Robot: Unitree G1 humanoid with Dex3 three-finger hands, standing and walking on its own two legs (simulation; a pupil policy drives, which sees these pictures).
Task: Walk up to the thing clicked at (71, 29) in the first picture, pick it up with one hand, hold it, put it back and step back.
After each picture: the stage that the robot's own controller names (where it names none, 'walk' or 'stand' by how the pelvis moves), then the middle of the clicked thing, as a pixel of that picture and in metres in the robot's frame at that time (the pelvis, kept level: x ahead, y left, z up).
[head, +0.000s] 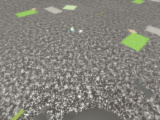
stand; (72, 29) +2.24 +0.55 -0.72
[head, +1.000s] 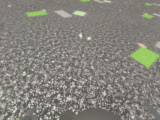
walk; (80, 35) +2.13 +0.21 -0.70
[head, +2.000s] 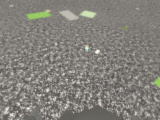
walk; (86, 47) +1.46 +0.02 -0.71
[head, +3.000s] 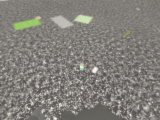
walk; (81, 66) +0.92 +0.09 -0.71
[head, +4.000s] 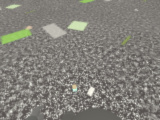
walk; (74, 88) +0.51 +0.19 -0.70
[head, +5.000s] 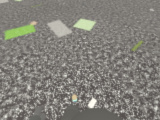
stand; (74, 98) +0.32 +0.16 -0.69
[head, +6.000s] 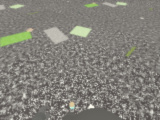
stand; (72, 105) +0.29 +0.17 -0.72
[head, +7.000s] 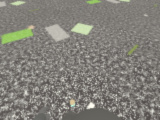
stand; (72, 103) +0.29 +0.17 -0.72
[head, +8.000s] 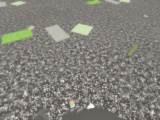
stand; (72, 103) +0.29 +0.17 -0.72
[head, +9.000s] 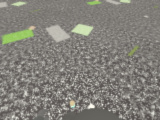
stand; (72, 104) +0.29 +0.17 -0.72
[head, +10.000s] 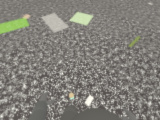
go down; (71, 96) +0.30 +0.17 -0.70
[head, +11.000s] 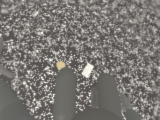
go down; (61, 66) +0.36 +0.23 -0.29
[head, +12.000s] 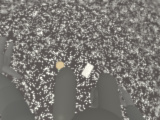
close in; (60, 66) +0.36 +0.23 -0.28
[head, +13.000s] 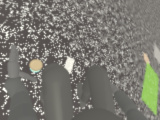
close in; (35, 66) +0.33 +0.26 -0.21
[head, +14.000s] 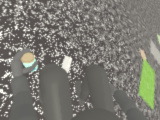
close; (30, 62) +0.35 +0.28 -0.20
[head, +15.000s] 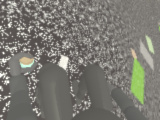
lift; (27, 63) +0.35 +0.27 -0.21
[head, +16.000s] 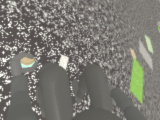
lift; (27, 63) +0.34 +0.27 -0.21
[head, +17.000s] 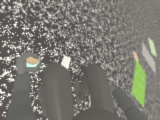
lift; (32, 63) +0.34 +0.26 -0.22
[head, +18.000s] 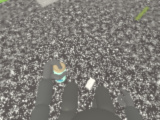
lift; (59, 72) +0.31 +0.20 -0.01
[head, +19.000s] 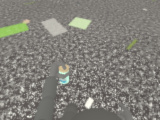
hold; (64, 74) +0.32 +0.18 +0.01
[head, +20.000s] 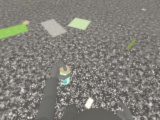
hold; (64, 75) +0.32 +0.18 +0.00
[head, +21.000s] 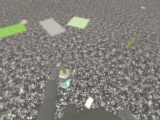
crouch; (64, 78) +0.30 +0.17 -0.02
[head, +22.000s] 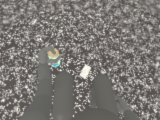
lower; (54, 57) +0.41 +0.23 -0.10
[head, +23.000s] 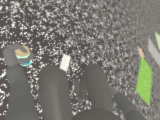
lower; (24, 56) +0.39 +0.30 -0.20
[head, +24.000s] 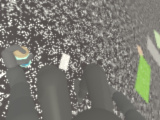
lower; (23, 57) +0.38 +0.30 -0.21
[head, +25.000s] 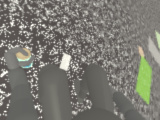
lower; (25, 58) +0.37 +0.30 -0.21
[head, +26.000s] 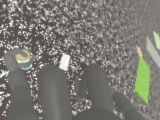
lower; (24, 60) +0.36 +0.30 -0.21
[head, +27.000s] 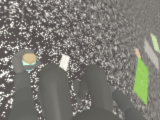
open; (29, 62) +0.35 +0.27 -0.22
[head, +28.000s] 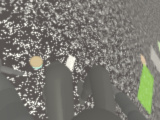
stand; (36, 63) +0.33 +0.26 -0.22
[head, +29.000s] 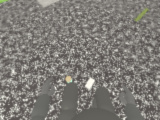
walk; (68, 79) +0.35 +0.21 -0.50
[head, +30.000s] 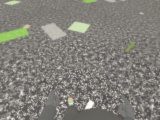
stand; (70, 101) +0.31 +0.18 -0.66
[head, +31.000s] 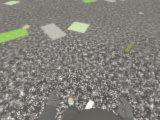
stand; (70, 101) +0.31 +0.18 -0.67
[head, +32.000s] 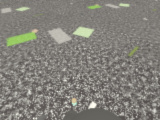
stand; (74, 101) +0.35 +0.17 -0.72
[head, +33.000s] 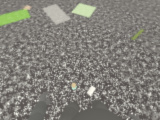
walk; (73, 86) +0.38 +0.16 -0.69
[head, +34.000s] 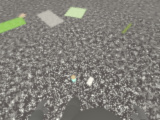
walk; (73, 78) +0.53 +0.22 -0.69
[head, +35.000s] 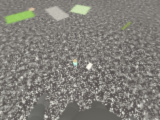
walk; (75, 62) +0.84 +0.23 -0.70
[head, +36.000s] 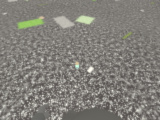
stand; (77, 65) +0.94 +0.21 -0.71
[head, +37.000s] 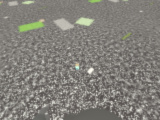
stand; (77, 66) +0.94 +0.21 -0.73
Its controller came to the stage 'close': yes
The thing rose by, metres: 0.71
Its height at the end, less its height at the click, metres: +0.00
